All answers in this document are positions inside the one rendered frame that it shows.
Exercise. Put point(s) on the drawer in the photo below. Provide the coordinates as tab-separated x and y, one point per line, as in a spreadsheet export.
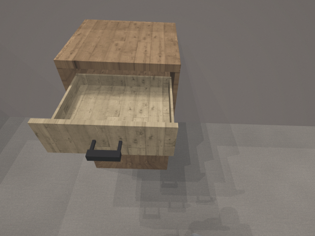
137	110

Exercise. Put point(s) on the cabinet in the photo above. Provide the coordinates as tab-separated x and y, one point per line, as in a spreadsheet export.
123	48

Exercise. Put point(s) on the handle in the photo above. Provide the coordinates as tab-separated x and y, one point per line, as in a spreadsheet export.
104	155

